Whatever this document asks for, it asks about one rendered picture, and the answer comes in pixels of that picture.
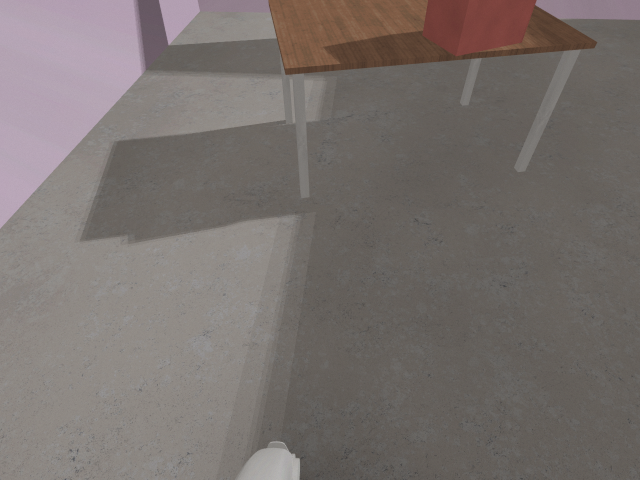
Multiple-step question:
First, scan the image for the robot left shin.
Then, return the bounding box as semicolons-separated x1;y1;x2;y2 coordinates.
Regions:
267;441;289;451

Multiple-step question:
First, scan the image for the robot left thigh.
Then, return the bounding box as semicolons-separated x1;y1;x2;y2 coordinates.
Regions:
235;448;300;480

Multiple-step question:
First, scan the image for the table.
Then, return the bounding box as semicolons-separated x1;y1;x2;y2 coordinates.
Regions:
268;0;597;198

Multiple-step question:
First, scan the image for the carton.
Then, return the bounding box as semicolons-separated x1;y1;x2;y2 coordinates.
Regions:
422;0;537;56

